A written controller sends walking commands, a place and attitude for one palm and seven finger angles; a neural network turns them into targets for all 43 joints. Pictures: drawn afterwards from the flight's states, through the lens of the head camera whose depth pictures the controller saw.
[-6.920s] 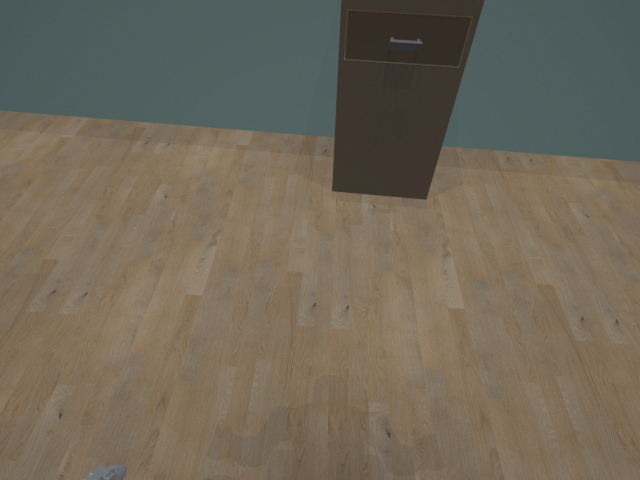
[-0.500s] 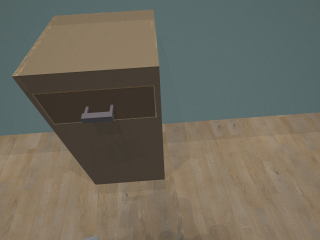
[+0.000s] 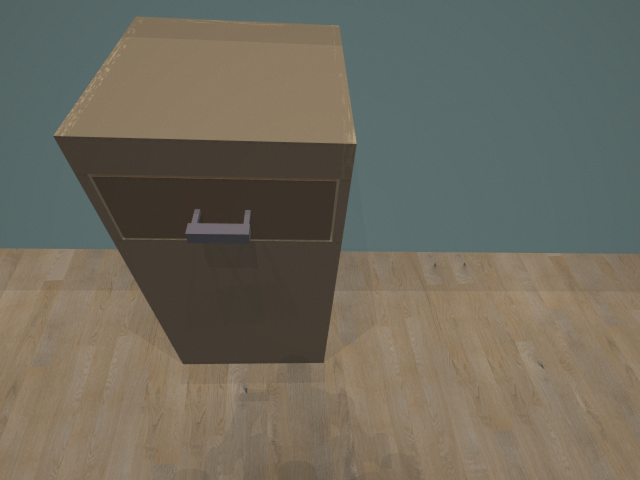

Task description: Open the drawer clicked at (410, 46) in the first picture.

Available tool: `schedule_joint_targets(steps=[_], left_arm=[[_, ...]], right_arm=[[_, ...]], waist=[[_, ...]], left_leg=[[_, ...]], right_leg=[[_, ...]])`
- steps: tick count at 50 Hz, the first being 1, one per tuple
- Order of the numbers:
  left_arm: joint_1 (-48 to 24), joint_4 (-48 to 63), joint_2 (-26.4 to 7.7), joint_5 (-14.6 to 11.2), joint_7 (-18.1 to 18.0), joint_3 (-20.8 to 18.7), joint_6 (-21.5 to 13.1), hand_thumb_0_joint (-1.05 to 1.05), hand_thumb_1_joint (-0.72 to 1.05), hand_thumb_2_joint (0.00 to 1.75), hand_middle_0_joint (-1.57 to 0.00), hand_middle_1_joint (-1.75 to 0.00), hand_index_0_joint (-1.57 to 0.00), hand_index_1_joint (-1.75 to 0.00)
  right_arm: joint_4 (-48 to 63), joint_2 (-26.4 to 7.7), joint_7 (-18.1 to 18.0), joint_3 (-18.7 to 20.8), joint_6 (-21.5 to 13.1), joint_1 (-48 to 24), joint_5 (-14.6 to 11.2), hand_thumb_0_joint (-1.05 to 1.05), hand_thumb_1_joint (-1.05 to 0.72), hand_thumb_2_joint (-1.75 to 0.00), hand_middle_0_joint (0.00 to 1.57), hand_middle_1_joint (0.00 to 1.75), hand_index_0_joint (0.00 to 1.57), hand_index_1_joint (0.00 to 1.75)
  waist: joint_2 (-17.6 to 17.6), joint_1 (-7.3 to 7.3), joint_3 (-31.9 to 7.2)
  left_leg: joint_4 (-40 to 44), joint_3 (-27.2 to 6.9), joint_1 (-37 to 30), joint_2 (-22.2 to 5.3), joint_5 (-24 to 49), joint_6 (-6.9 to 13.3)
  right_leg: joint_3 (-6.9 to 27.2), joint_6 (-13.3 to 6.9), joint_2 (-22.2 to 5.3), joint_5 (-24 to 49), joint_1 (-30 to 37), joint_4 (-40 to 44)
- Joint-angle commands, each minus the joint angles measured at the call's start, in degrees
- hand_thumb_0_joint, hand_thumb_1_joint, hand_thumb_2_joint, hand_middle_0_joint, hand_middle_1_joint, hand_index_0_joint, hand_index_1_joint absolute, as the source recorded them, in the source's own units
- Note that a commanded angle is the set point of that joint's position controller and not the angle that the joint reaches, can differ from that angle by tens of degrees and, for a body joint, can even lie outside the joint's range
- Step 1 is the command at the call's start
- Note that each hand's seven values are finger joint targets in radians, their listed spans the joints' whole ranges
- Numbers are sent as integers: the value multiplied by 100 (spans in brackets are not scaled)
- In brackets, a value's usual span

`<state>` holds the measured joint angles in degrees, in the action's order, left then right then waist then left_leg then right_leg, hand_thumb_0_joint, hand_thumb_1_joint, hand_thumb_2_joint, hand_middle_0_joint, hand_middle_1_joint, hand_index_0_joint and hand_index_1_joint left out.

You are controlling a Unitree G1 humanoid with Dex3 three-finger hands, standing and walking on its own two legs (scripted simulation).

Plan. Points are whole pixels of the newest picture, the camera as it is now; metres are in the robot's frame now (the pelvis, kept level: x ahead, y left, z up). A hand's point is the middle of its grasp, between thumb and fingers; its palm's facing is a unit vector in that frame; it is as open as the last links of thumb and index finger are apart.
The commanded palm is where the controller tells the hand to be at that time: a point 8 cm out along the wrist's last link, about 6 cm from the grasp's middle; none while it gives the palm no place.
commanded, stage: come to a stop and stand still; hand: left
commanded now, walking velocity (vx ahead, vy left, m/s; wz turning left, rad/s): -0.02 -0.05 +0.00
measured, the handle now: (220, 224) +0.52 +0.22 -0.05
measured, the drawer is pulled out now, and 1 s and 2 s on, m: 0.00 0.00 0.00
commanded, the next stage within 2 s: look again from close up in 1.20 s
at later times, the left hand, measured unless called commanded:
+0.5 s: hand out of the picture +0.02 +0.14 -0.18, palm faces +0.03 -0.98 -0.20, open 7.3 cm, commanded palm none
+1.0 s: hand out of the picture -0.09 +0.16 -0.19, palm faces +0.06 -0.99 -0.16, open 7.4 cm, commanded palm none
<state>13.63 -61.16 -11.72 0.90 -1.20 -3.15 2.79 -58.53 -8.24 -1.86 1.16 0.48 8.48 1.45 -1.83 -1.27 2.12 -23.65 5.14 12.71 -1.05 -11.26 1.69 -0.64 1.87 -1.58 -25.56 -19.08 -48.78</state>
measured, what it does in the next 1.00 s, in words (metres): steps on the spot: right foot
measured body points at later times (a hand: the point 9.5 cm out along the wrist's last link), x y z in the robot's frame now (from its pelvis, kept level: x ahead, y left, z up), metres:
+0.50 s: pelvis -0.03 -0.04 -0.01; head -0.04 -0.03 +0.44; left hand +0.02 +0.19 -0.16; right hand +0.01 -0.29 -0.16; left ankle +0.01 +0.10 -0.74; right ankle -0.05 -0.15 -0.74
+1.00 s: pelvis -0.05 +0.00 -0.01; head -0.05 +0.01 +0.44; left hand -0.09 +0.21 -0.17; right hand -0.05 -0.22 -0.16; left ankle +0.01 +0.10 -0.74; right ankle -0.05 -0.15 -0.74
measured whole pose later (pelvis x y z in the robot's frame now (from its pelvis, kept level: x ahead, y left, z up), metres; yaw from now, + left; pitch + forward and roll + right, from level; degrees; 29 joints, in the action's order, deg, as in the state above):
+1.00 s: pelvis -0.05 +0.00 -0.01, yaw +1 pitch -2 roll -1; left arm 23.2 -61.0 -7.6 1.3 -2.6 -0.4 0.3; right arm -61.8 -7.5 -0.6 0.9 1.3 17.9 1.0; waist -0.7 -0.2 1.2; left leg -28.3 3.6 17.3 -1.9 -9.5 1.3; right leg -2.0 2.2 -2.2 -14.7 -10.0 -26.4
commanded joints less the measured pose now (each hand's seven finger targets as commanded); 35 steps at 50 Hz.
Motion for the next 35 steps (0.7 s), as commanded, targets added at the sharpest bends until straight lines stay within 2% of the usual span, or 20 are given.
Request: schedule_joint_targets(steps=[1, 3, 4, 5, 6, 7, 8, 9, 10, 11, 12, 13, 14, 15, 17, 18, 21, 25, 33, 35], left_arm=[[-30, 327, -189, -6, 38, 50, -85, 0, 90, 90, -20, -30, -20, -30], [143, 252, -161, -17, 27, 69, -110, 0, 90, 90, -20, -30, -20, -30], [573, 534, -917, 156, 8, 195, -216, 0, 90, 90, -20, -30, -20, -30], [792, 620, -463, 131, 15, 116, -219, 0, 90, 90, -20, -30, -20, -30], [677, 707, -648, 162, -31, 78, -285, 0, 90, 90, -20, -30, -20, -30], [568, 848, -708, 149, -57, 49, -309, 0, 90, 90, -20, -30, -20, -30], [413, 986, -850, 159, -50, 64, -301, 0, 90, 90, -20, -30, -20, -30], [396, 1035, -919, 119, -48, 41, -331, 0, 90, 90, -20, -30, -20, -30], [352, 1089, -947, 89, -62, -8, -351, 0, 90, 90, -20, -30, -20, -30], [404, 1114, -891, 85, -73, 5, -348, 0, 90, 90, -20, -30, -20, -30], [467, 1127, -831, 76, -87, 19, -331, 0, 90, 90, -20, -30, -20, -30], [541, 1121, -758, 59, -97, 48, -306, 0, 90, 90, -20, -30, -20, -30], [610, 1130, -680, 52, -98, 81, -289, 0, 90, 90, -20, -30, -20, -30], [653, 1131, -675, 27, -95, 86, -272, 0, 90, 90, -20, -30, -20, -30], [700, 1112, -673, 15, -94, 91, -267, 0, 90, 90, -20, -30, -20, -30], [715, 1097, -653, 9, -94, 94, -266, 0, 90, 90, -20, -30, -20, -30], [612, 1064, -668, 5, -91, 130, -272, 0, 90, 90, -20, -30, -20, -30], [623, 960, -609, -3, -87, 166, -289, 0, 90, 90, -20, -30, -20, -30], [874, 686, -401, -6, -112, 193, -325, 0, 90, 90, -20, -30, -20, -30], [941, 628, -327, 3, -122, 200, -321, 0, 90, 90, -20, -30, -20, -30]], right_arm=[[-21, -1161, -72, 292, -28, 623, -16, 0, -90, -90, 20, 30, 20, 30], [-57, -1166, -44, 307, -22, 572, -25, 0, -90, -90, 20, 30, 20, 30], [387, -1514, -79, 324, -42, 602, -46, 0, -90, -90, 20, 30, 20, 30], [664, -1541, -73, 354, -92, 147, 9, 0, -90, -90, 20, 30, 20, 30], [750, -1144, -65, 329, -108, 424, -4, 0, -90, -90, 20, 30, 20, 30], [830, -790, -35, 247, -104, 662, -19, 0, -90, -90, 20, 30, 20, 30], [878, -686, 5, 233, -116, 726, -21, 0, -90, -90, 20, 30, 20, 30], [851, -733, 8, 195, -84, 719, 39, 0, -90, -90, 20, 30, 20, 30], [897, -878, -18, 216, -114, 655, 53, 0, -90, -90, 20, 30, 20, 30], [903, -875, -32, 223, -112, 641, 35, 0, -90, -90, 20, 30, 20, 30], [863, -815, -37, 205, -106, 738, 17, 0, -90, -90, 20, 30, 20, 30], [791, -747, -34, 173, -92, 833, 4, 0, -90, -90, 20, 30, 20, 30], [736, -716, -13, 142, -83, 906, 5, 0, -90, -90, 20, 30, 20, 30], [697, -750, -9, 142, -67, 908, 3, 0, -90, -90, 20, 30, 20, 30], [656, -820, -2, 144, -34, 916, -5, 0, -90, -90, 20, 30, 20, 30], [647, -799, 3, 138, -15, 883, -6, 0, -90, -90, 20, 30, 20, 30], [566, -778, 42, 99, 17, 893, -10, 0, -90, -90, 20, 30, 20, 30], [437, -748, 78, 68, 20, 963, -19, 0, -90, -90, 20, 30, 20, 30], [173, -693, 76, 51, -24, 1084, -47, 0, -90, -90, 20, 30, 20, 30], [112, -672, 78, 58, -25, 1121, -54, 0, -90, -90, 20, 30, 20, 30]], waist=[[943, 353, -357], [1129, 300, -418], [524, 76, -269], [73, -108, -273], [-316, 126, -486], [-496, 238, -642], [-36, 350, -715], [-665, 299, -806], [-1047, 217, -606], [-867, 199, -415], [-576, 221, -363], [-337, 216, -318], [74, 220, -306], [212, 184, -147], [180, 170, -45], [64, 157, 36], [33, 194, 315], [129, 184, 438], [103, 150, 316], [215, 153, 304]], left_leg=[[676, -1263, -1055, -1633, 2149, 772], [576, -1170, -1001, -1508, 2121, 697], [373, -1074, -316, -1218, 824, 419], [-388, -837, 93, -1071, 208, 168], [-1030, -482, 319, -560, 265, 17], [-1203, -260, 563, -211, -371, -83], [-1119, -233, 439, 21, -376, -119], [-1309, -172, 482, 14, -97, -57], [-1344, -250, 647, -27, -146, 2], [-1291, -256, 716, -53, -215, 11], [-1132, -255, 589, -101, 85, 7], [-1017, -265, 408, -167, 519, -2], [-938, -309, 144, -237, 956, 6], [-931, -359, 100, -338, 1157, -2], [-899, -389, 158, -417, 1056, -32], [-888, -373, 220, -397, 786, -50], [-714, -386, 239, -354, 201, -91], [-457, -457, 241, -373, -95, -102], [-170, -544, 237, -430, 2, -91], [-61, -584, 231, -454, -152, -79]], right_leg=[[-58, 38, -142, -185, -257, 674], [-167, 1, -105, 55, 21, 1226], [-93, -77, -28, -49, 557, 1646], [-29, -138, -93, 956, 270, 2492], [494, -332, -432, 1998, 540, 2771], [862, -522, -843, 2078, 658, 2846], [746, -618, -879, 2138, 648, 2585], [776, -702, -720, 2725, 832, 2426], [794, -760, -772, 3415, 841, 2341], [743, -776, -813, 3859, 896, 2243], [672, -754, -782, 3966, 869, 2137], [544, -676, -697, 3829, 791, 2081], [462, -600, -575, 3447, 658, 2049], [361, -506, -486, 3069, 526, 2098], [338, -450, -444, 2585, 484, 2233], [391, -451, -469, 2354, 435, 2360], [488, -460, -489, 1423, 157, 2683], [454, -410, -419, 665, 58, 2920], [331, -336, -358, 981, 352, 2886], [297, -317, -336, 919, 343, 2880]])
